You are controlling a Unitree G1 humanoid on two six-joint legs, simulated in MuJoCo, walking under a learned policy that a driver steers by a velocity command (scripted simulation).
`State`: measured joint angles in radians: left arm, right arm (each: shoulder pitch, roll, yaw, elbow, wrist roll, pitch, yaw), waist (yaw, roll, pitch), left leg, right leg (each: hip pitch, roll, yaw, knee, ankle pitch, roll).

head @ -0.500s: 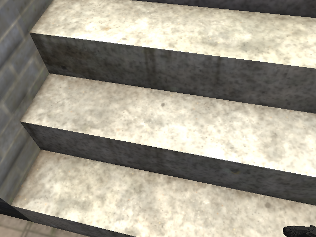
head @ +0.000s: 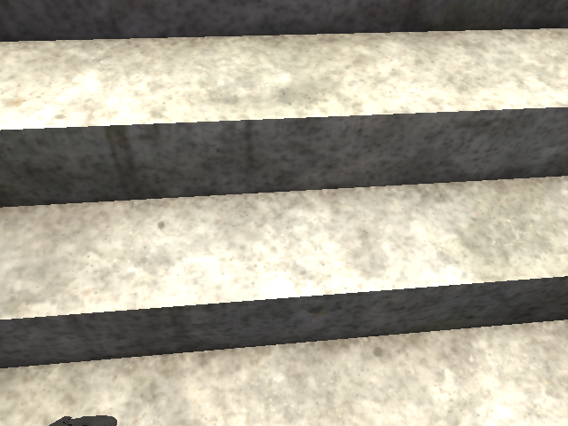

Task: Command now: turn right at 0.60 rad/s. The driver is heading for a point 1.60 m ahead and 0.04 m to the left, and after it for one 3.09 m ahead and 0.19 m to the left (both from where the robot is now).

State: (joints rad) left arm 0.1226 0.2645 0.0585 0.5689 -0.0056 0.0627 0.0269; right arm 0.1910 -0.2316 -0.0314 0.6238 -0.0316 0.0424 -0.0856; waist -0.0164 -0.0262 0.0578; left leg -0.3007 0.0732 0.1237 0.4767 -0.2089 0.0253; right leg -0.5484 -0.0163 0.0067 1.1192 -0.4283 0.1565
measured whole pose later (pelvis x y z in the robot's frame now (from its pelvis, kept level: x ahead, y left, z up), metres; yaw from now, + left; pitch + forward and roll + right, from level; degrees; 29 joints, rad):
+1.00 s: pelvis -0.03 -0.04 +0.00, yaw -8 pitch -1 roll +0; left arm 0.16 0.20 0.05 0.88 0.01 0.00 0.03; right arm 0.19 -0.20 -0.02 0.92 -0.01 -0.04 -0.03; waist 0.00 0.00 0.03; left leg -0.17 0.03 0.00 0.47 -0.29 -0.03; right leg -0.22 0.03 0.00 0.47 -0.24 -0.03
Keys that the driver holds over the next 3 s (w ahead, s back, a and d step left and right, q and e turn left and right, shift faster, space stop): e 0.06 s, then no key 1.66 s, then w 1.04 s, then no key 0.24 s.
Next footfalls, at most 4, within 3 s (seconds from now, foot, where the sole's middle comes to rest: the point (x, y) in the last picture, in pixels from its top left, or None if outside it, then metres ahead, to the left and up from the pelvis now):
0.14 right None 0.01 -0.15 -0.78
0.50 left None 0.01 0.09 -0.78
2.78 left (233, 414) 0.41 0.09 -0.58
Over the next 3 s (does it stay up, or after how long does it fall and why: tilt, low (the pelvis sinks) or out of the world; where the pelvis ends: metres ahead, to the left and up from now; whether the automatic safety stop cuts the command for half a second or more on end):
stays up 0.31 0.02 0.16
